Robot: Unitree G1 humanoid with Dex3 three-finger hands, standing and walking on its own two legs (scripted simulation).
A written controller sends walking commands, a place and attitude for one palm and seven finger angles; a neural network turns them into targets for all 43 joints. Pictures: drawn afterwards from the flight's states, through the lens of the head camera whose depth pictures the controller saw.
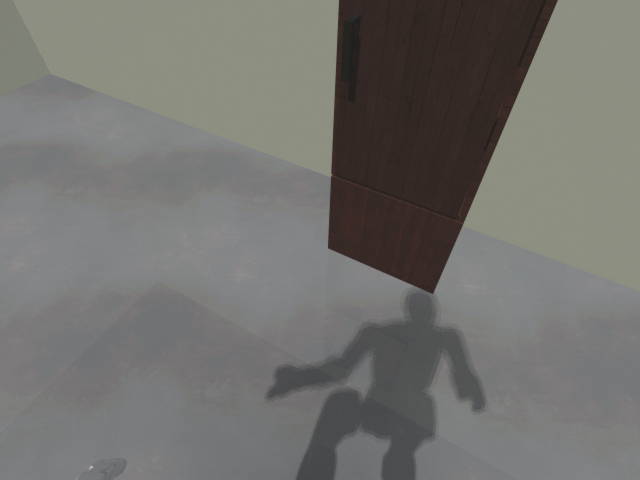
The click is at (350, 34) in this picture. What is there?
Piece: cupboard door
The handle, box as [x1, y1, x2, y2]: [341, 14, 360, 81]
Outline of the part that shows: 358,14 352,18 347,18 344,20 341,63 341,80 348,81 351,78 351,75 356,70 356,68 352,66 352,54 355,23 360,19 360,15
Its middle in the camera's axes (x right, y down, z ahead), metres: +0.07 -0.46 +0.94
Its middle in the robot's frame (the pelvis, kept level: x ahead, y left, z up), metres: +1.03 -0.02 +0.08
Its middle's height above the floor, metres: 0.85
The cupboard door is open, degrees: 0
